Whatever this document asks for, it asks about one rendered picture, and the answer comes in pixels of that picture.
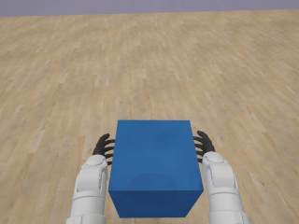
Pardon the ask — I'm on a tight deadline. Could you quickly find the carton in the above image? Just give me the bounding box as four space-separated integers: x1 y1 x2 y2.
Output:
107 119 204 218

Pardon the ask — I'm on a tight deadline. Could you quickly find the robot right hand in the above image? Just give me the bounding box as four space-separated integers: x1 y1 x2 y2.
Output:
193 131 216 163

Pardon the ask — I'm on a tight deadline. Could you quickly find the robot left hand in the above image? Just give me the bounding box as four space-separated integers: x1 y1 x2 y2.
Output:
93 133 115 166

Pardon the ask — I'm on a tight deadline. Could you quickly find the left robot forearm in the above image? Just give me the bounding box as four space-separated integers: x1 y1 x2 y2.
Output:
65 154 108 224

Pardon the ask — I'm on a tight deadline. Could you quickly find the right robot forearm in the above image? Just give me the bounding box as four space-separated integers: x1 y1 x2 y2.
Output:
202 151 250 224

